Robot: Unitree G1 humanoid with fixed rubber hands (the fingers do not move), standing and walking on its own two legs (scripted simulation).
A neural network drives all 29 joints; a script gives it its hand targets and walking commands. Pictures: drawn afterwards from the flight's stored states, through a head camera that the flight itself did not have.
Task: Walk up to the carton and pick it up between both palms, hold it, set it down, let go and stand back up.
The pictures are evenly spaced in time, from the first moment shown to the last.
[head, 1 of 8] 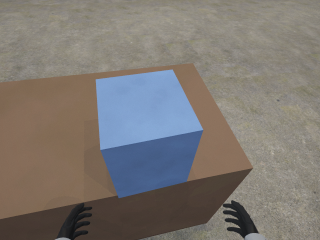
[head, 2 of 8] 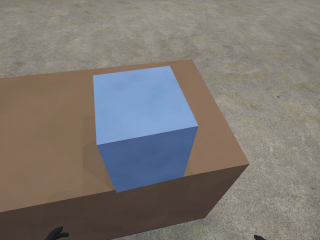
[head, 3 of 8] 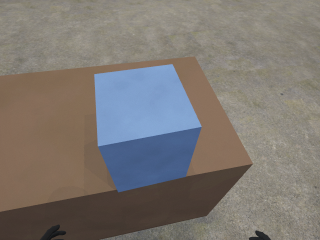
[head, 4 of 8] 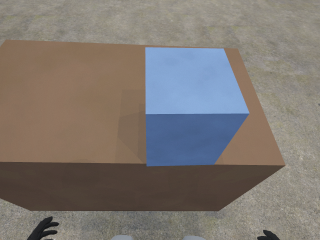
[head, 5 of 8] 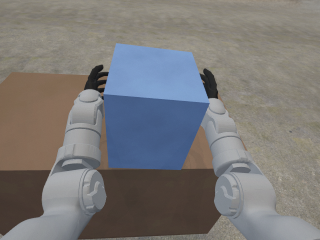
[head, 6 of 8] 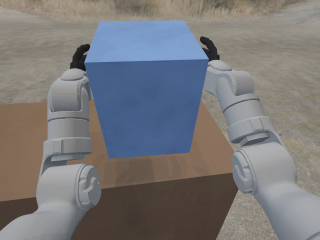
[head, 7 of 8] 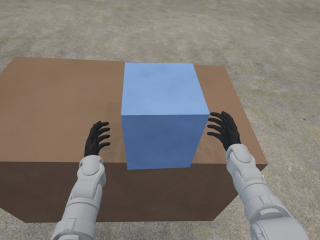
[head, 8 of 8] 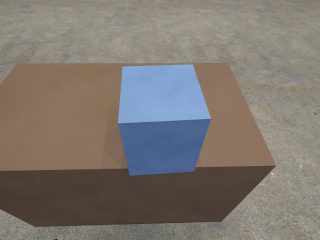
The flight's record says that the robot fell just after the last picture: no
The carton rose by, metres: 0.25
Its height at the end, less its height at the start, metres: +0.00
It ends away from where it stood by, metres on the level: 0.05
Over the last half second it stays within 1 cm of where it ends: yes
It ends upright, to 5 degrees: yes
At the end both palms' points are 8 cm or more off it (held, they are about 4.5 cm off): yes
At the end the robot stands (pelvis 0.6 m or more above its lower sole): yes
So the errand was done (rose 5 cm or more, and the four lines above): yes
